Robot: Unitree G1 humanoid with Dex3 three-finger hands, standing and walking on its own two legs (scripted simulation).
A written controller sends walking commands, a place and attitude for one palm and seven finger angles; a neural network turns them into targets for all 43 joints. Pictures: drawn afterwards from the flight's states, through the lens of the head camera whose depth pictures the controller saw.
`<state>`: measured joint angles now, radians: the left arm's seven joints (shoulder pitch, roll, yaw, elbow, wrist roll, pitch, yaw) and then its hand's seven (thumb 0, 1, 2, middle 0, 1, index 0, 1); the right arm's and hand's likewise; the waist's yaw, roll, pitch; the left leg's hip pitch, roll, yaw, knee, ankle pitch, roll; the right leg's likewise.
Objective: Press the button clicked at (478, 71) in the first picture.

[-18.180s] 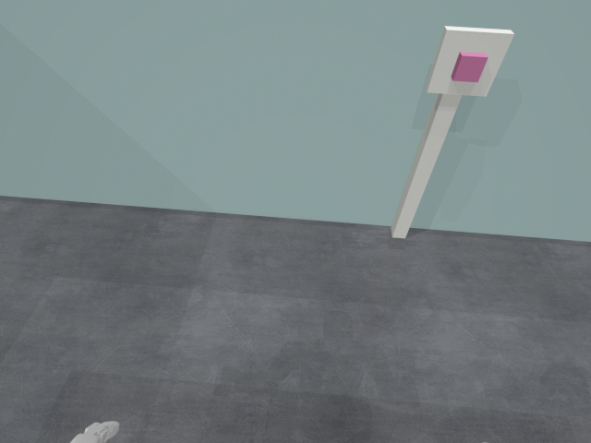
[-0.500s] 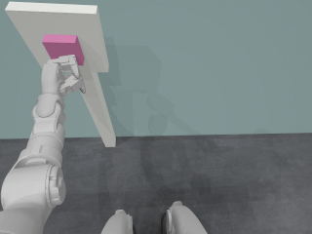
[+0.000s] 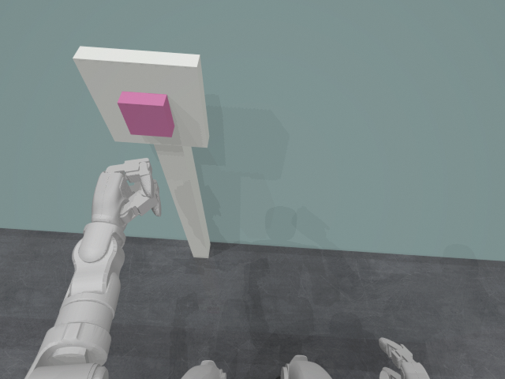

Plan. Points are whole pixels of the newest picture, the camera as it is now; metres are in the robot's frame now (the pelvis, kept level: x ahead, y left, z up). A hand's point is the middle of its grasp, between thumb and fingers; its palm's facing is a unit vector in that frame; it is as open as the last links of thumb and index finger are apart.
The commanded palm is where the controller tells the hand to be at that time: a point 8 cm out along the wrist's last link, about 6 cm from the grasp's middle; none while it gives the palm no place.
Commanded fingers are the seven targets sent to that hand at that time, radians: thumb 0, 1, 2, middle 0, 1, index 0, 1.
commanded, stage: draw the hand back to the body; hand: left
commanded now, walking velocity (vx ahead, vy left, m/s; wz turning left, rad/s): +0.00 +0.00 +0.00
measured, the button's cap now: (148, 113) +0.52 +0.19 +0.09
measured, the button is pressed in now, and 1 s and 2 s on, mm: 0 0 0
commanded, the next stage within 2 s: step back with the hand held close in 1.56 s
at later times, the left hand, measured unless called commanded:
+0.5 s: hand (112, 227) +0.30 +0.19 +0.11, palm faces +0.00 -1.00 -0.05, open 3.1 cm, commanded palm +0.27 +0.24 +0.12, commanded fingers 0.00 0.90 0.90 -1.30 -1.50 -1.30 -1.50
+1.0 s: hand (30, 268) +0.22 +0.22 +0.17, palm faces +0.33 -0.89 -0.31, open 3.1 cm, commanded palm +0.18 +0.27 +0.19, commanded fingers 0.00 0.90 0.90 -1.30 -1.50 -1.30 -1.50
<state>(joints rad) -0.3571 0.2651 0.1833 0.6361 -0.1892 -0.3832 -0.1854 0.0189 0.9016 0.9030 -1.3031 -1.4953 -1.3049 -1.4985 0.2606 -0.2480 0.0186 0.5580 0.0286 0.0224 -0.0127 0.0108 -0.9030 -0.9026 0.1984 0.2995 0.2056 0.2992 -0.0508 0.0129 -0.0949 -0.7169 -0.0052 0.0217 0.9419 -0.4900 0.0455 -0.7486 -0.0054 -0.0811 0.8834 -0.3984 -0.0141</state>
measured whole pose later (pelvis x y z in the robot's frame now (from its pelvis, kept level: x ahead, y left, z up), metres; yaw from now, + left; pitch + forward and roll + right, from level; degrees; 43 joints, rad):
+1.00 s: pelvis +0.01 +0.00 +0.05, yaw +1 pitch -3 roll -1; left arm 0.37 0.30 0.17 -0.28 -0.07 -0.05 0.11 0.02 0.90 0.90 -1.30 -1.49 -1.31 -1.50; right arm 0.22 -0.22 0.06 0.59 0.01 -0.09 -0.08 0.02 -0.90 -0.90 0.20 0.30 0.21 0.30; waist 0.04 0.06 0.00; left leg -0.12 -0.03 0.02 0.48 -0.31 0.04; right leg -0.17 -0.01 -0.07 0.46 -0.24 -0.01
